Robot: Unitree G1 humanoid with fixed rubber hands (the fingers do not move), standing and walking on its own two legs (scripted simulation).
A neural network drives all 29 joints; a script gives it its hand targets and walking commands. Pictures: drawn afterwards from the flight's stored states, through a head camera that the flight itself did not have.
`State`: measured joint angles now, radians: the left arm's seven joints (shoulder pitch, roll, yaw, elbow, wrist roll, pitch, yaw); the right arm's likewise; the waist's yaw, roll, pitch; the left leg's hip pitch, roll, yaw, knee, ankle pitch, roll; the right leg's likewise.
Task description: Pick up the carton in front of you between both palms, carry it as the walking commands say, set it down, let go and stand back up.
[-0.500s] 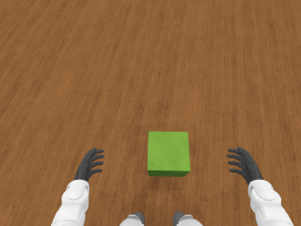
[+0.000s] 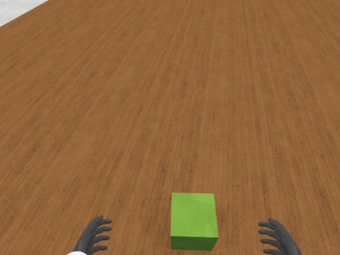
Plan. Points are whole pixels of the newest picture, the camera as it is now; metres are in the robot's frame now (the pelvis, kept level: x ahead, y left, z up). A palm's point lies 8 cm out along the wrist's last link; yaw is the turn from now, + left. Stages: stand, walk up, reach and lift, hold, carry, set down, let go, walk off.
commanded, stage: let go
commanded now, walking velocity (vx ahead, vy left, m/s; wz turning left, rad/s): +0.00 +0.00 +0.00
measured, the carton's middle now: (192, 222) +0.42 -0.06 -0.65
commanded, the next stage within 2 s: stand in 0.16 s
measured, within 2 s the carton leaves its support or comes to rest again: neither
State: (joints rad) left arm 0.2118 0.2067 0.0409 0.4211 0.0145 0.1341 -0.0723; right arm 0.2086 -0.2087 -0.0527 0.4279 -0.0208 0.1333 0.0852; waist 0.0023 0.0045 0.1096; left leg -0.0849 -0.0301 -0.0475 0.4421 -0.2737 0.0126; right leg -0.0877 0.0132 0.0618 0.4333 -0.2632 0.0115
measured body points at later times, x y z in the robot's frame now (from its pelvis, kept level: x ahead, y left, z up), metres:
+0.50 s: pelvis +0.02 -0.01 -0.01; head +0.02 -0.01 +0.44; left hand +0.15 +0.29 -0.10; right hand +0.16 -0.30 -0.09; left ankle -0.02 +0.11 -0.74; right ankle -0.01 -0.13 -0.74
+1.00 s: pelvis +0.01 -0.01 +0.00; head +0.01 +0.00 +0.45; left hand +0.13 +0.30 -0.11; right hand +0.15 -0.30 -0.10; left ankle -0.02 +0.11 -0.74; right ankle -0.01 -0.13 -0.74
